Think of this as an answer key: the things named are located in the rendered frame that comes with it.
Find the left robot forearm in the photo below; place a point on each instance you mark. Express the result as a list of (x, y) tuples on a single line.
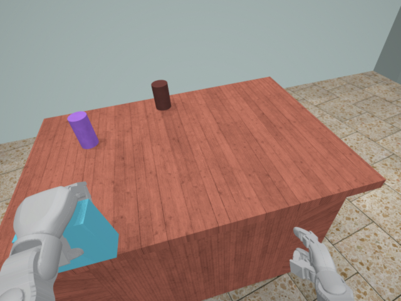
[(29, 273)]

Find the right robot forearm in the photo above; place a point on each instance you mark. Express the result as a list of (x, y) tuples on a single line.
[(330, 286)]

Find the robot left hand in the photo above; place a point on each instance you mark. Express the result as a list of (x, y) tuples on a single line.
[(49, 212)]

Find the robot right hand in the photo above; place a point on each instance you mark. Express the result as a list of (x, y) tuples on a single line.
[(307, 264)]

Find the table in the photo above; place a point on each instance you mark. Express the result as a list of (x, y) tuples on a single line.
[(204, 195)]

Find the sponge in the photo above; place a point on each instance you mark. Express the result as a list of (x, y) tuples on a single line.
[(89, 230)]

